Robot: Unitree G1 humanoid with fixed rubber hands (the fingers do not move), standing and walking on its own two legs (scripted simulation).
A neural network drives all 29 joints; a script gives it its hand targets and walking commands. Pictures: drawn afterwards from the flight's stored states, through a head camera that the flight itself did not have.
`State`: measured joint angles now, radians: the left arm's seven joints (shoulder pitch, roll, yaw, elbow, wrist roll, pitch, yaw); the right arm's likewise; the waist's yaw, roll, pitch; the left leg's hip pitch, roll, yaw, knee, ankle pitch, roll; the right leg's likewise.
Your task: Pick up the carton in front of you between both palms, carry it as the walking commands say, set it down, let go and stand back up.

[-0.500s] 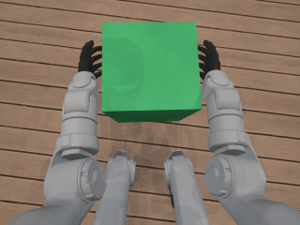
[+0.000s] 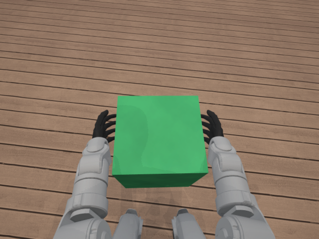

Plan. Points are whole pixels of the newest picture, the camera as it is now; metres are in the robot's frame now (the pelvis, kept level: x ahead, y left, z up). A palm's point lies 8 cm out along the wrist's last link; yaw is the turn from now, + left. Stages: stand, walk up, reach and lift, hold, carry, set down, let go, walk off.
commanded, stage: reach and lift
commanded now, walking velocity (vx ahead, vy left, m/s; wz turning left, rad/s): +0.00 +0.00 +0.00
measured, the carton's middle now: (157, 147) +0.39 +0.00 -0.10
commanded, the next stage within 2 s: hold in 1.52 s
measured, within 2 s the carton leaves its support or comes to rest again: neither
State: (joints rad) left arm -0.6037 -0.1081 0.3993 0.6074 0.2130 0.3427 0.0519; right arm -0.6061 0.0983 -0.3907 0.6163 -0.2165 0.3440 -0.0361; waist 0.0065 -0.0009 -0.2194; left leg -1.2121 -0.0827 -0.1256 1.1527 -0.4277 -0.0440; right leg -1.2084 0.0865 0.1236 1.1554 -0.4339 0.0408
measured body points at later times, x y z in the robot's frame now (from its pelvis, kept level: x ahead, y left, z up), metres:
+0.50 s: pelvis +0.04 +0.00 +0.10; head +0.03 +0.00 +0.55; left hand +0.35 +0.15 +0.11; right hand +0.35 -0.15 +0.11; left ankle +0.05 +0.13 -0.63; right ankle +0.05 -0.13 -0.63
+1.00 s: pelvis +0.03 +0.00 +0.11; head +0.01 +0.00 +0.56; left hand +0.34 +0.15 +0.13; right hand +0.34 -0.15 +0.13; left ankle +0.05 +0.13 -0.63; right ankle +0.05 -0.13 -0.63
